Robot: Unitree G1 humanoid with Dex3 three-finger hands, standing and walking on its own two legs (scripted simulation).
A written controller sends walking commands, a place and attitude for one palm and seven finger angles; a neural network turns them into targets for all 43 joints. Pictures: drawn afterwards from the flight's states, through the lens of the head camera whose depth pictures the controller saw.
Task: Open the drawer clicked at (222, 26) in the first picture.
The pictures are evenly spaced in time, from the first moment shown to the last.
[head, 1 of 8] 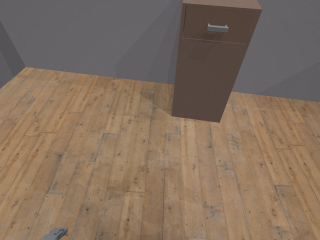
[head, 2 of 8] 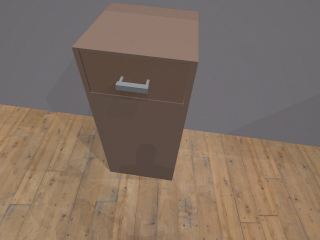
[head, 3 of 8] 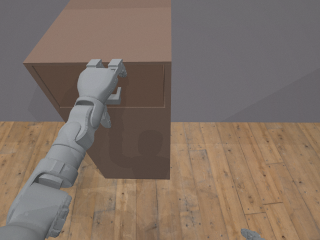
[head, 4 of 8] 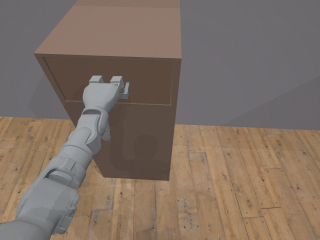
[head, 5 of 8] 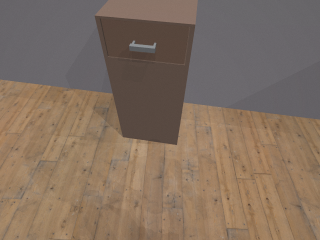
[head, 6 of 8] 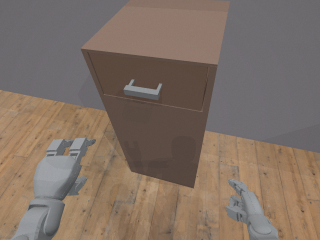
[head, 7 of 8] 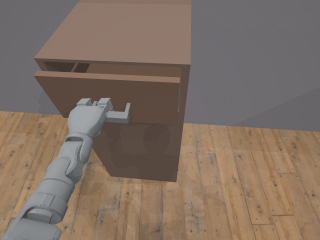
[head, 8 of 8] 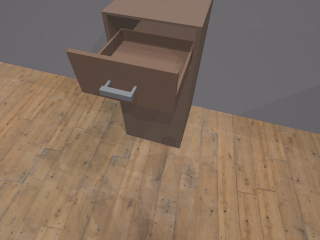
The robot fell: no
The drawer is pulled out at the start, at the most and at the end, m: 0.00 0.30 0.29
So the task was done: yes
